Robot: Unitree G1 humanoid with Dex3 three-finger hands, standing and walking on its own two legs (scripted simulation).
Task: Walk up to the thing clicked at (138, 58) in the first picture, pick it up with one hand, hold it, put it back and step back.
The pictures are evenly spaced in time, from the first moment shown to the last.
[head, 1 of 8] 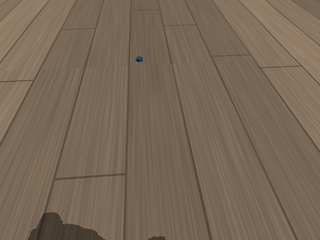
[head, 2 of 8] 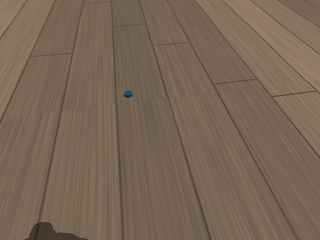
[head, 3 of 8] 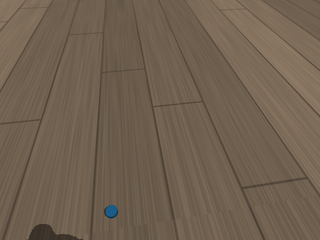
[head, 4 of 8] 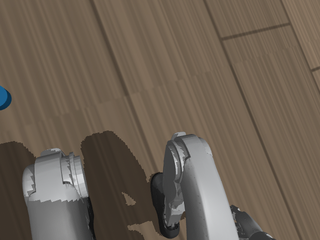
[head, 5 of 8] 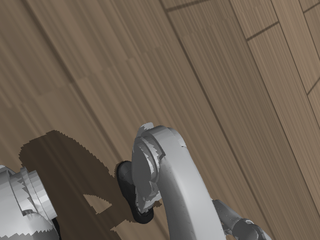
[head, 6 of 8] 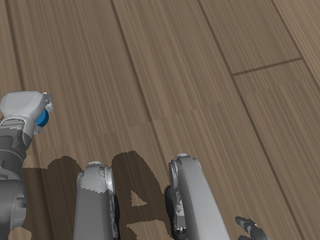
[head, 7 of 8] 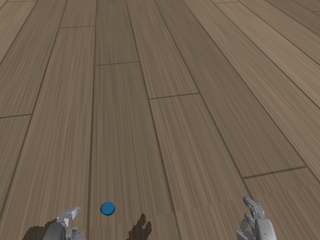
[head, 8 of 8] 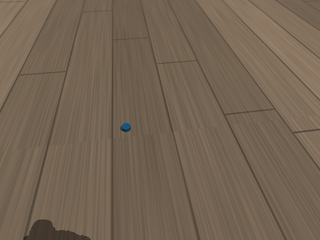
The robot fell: no
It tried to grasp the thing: yes
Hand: left
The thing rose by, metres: 0.69
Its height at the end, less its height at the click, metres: +0.00
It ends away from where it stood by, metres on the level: 0.01
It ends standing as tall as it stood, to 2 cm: yes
